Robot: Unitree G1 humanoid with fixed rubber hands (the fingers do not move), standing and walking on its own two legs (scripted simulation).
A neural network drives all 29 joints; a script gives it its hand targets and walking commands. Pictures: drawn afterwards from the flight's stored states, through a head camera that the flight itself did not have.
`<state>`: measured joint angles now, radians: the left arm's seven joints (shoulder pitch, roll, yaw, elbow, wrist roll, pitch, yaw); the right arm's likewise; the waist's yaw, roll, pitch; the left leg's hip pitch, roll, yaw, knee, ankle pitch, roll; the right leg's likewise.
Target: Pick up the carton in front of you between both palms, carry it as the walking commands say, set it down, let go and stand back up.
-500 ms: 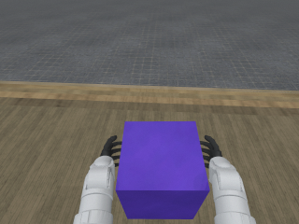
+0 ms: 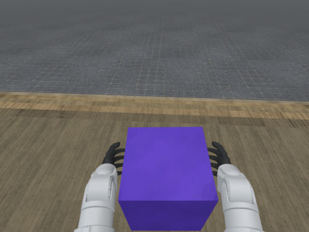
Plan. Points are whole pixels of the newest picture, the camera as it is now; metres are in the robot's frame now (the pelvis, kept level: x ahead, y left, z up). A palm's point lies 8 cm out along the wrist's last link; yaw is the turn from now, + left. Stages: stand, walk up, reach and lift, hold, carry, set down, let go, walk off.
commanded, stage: hold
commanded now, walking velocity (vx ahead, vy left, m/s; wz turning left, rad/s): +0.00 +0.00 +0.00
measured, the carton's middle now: (165, 180) +0.30 +0.00 -0.03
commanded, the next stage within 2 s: carry in 0.40 s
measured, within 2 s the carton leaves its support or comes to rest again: neither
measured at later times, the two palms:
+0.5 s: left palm (109, 166) +0.29 +0.15 +0.05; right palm (224, 168) +0.28 -0.15 +0.05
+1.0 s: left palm (125, 117) +0.45 +0.13 +0.08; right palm (221, 122) +0.43 -0.17 +0.08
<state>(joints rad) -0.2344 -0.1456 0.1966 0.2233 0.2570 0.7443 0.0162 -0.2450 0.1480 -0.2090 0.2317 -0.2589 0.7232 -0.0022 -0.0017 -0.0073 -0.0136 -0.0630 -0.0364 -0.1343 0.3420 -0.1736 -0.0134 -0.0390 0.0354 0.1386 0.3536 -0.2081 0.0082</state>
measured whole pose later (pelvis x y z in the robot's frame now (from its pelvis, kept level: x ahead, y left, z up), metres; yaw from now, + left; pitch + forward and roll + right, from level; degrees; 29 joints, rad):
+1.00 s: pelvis +0.18 -0.01 +0.00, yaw -3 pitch +6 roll -1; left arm -0.15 -0.13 0.13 -0.30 0.10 1.21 0.09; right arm -0.16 0.13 -0.09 -0.30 -0.11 1.21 -0.10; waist -0.01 0.03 -0.15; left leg -0.15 0.05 0.19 0.33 -0.27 0.01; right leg -0.51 -0.06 -0.13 0.80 -0.36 -0.01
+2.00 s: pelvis +0.83 -0.06 -0.01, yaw -3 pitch +4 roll -1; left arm -0.18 -0.13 0.12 -0.37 0.11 1.19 0.10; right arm -0.20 0.14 -0.12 -0.34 -0.10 1.17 -0.09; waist -0.02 0.00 -0.07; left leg -0.01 0.04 0.24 0.34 -0.39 0.00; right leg -0.60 -0.08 -0.16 0.62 -0.10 -0.04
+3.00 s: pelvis +1.48 -0.14 -0.16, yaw -3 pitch +0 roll +2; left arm -0.75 -0.04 0.22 0.11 0.13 1.24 0.13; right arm -0.76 -0.04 -0.24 0.17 -0.02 1.19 -0.11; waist 0.03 -0.04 -0.04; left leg -0.32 -0.02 0.08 1.56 -0.64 0.05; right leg -0.38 0.04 -0.12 0.60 -0.01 -0.12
